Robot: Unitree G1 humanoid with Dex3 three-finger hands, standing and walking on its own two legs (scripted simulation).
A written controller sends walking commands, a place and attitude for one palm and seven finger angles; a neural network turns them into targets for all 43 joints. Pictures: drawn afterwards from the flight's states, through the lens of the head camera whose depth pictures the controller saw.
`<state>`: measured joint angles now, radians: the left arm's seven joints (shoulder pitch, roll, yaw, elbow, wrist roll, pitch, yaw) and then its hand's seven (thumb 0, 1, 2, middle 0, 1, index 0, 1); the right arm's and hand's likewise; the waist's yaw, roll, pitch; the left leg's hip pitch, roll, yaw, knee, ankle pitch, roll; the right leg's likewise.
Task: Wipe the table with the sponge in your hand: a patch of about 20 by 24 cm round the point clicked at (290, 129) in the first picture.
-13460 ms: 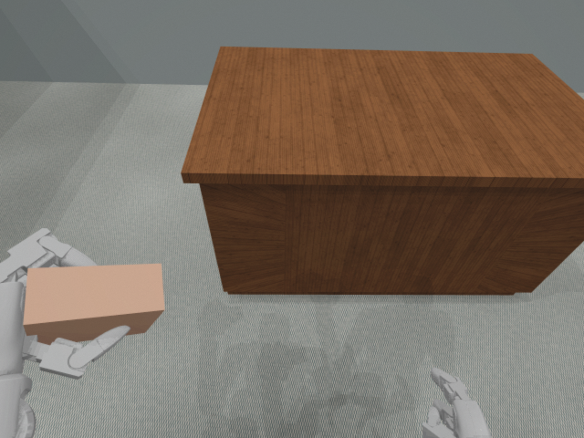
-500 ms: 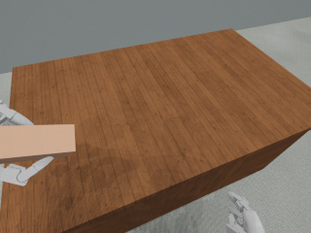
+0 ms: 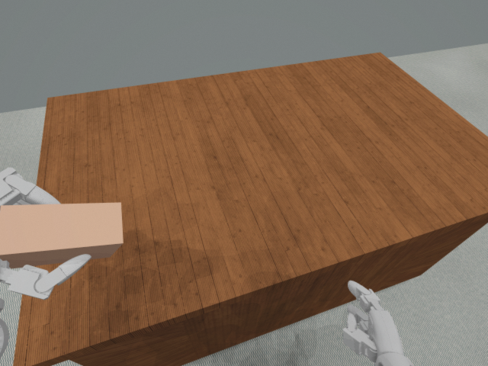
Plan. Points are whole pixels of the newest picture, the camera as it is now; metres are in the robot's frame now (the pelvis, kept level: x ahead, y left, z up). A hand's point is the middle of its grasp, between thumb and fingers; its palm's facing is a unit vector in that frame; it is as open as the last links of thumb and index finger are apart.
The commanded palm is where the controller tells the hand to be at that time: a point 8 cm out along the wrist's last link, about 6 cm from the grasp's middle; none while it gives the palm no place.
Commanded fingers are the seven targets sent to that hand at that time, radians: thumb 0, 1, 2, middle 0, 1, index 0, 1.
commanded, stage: come to a stop and stand still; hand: left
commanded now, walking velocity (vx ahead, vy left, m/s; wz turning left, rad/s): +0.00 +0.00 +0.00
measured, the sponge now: (81, 234) +0.23 +0.23 +0.15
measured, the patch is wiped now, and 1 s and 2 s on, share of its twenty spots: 0.00 0.00 0.00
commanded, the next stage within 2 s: look again from close up in 0.38 s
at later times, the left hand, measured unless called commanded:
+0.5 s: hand (57, 260) +0.19 +0.24 +0.16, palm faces +0.36 -0.86 -0.37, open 9.4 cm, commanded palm +0.14 +0.27 +0.18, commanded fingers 0.00 0.10 1.30 -1.20 -1.60 -1.20 -1.60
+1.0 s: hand (43, 195) +0.25 +0.26 +0.20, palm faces +0.40 -0.80 -0.44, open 9.4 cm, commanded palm +0.17 +0.27 +0.18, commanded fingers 0.00 0.10 1.30 -1.20 -1.60 -1.20 -1.60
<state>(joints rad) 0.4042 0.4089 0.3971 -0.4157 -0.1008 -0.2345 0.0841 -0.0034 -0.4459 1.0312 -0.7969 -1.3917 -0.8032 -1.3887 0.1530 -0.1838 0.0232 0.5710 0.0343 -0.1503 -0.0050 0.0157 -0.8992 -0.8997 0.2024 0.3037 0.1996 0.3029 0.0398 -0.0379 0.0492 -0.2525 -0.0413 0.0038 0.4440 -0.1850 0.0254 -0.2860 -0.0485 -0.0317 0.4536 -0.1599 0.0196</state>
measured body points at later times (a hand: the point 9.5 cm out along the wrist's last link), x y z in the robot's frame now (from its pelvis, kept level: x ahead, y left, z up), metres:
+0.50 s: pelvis -0.02 -0.01 +0.00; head -0.02 +0.00 +0.45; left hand +0.17 +0.28 +0.18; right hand +0.14 -0.25 -0.07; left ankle +0.03 +0.10 -0.74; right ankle +0.05 -0.13 -0.74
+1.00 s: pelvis +0.00 -0.01 -0.01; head +0.00 -0.02 +0.44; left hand +0.22 +0.30 +0.22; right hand +0.19 -0.22 -0.08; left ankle +0.03 +0.10 -0.74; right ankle +0.05 -0.13 -0.74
